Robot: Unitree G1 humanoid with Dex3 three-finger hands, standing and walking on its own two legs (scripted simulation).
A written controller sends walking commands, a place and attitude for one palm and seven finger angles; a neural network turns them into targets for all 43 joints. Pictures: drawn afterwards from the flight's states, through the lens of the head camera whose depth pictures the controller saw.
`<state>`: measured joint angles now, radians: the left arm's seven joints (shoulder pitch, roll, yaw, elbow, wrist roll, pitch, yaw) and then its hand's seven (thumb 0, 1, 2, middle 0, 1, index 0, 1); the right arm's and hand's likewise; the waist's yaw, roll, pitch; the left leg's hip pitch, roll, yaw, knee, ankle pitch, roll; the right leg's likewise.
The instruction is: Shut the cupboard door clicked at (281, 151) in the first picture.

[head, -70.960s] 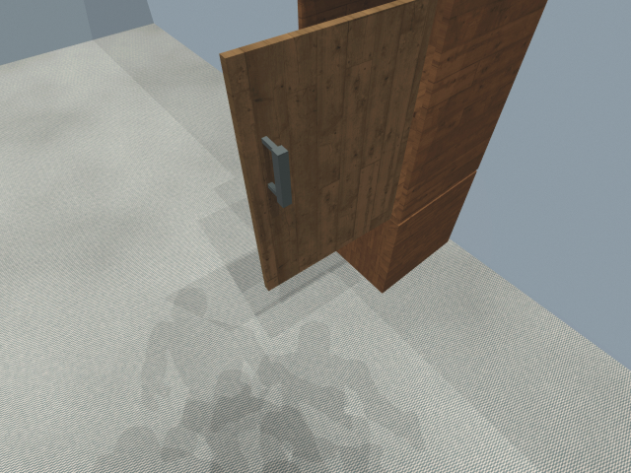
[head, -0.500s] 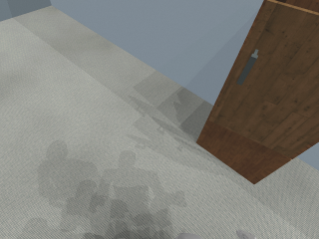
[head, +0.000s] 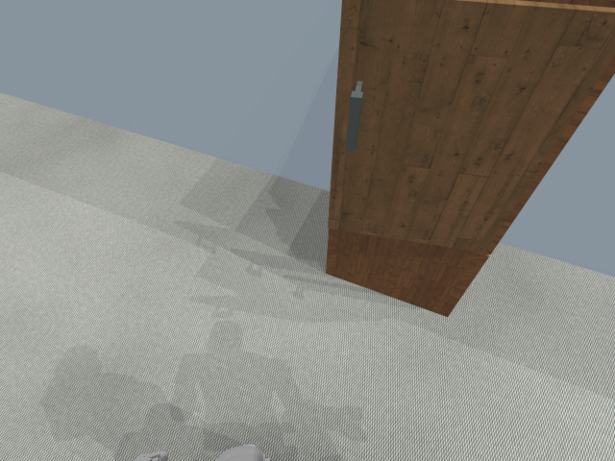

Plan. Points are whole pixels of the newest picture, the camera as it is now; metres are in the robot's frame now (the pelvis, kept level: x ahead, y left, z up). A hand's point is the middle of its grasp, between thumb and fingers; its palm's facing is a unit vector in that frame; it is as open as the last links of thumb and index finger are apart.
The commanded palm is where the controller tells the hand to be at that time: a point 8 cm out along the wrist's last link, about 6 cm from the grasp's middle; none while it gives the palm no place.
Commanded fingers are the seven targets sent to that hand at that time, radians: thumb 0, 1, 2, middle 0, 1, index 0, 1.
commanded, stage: turn to face it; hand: left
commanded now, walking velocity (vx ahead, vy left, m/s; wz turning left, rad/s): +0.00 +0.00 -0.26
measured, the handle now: (355, 116) +0.70 -0.06 +0.04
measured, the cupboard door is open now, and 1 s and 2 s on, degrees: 11 11 11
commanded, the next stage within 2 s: take the last steps up to it in 0.10 s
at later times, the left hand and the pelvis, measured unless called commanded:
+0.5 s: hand (201, 459) +0.15 +0.17 -0.16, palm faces -0.17 -0.96 -0.22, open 7.4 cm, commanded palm none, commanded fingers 0.00 0.90 0.90 -0.20 -0.30 -0.20 -0.30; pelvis +0.04 -0.02 -0.01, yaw -10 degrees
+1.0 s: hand (264, 382) +0.26 +0.09 -0.18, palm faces -0.19 -0.97 -0.15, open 7.4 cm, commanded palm none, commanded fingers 0.00 0.90 0.90 -0.20 -0.30 -0.20 -0.30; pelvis +0.20 -0.08 +0.00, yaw -13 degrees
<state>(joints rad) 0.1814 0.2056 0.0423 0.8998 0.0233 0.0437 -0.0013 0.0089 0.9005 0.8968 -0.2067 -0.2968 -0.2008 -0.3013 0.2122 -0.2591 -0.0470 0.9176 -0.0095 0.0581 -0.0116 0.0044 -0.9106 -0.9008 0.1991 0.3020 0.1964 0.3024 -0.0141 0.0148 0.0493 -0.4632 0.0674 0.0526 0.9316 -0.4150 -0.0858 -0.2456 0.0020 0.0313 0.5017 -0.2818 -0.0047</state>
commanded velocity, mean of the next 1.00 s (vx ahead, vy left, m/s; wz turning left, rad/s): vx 0.18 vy -0.10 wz -0.15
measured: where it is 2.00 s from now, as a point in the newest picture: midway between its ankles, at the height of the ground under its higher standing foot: outside the picture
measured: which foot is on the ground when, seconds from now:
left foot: up 0.00-0.08, down 0.10-0.48, up 0.50-0.80, down 0.82-1.00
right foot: down 0.00-0.10, up 0.12-0.46, down 0.48-0.82, up 0.84-1.00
